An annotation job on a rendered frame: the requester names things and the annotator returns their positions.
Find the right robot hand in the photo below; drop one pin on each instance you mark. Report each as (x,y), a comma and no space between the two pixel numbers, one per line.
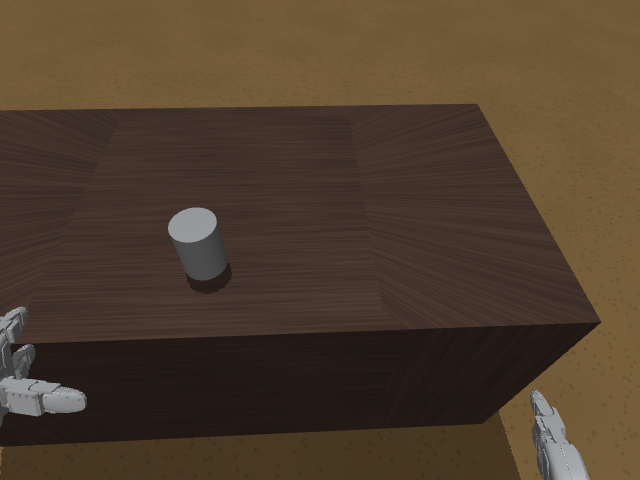
(556,458)

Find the left robot hand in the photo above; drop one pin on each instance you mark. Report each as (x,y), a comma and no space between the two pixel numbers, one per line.
(29,396)

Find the can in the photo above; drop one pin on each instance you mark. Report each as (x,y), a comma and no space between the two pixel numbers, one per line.
(196,236)

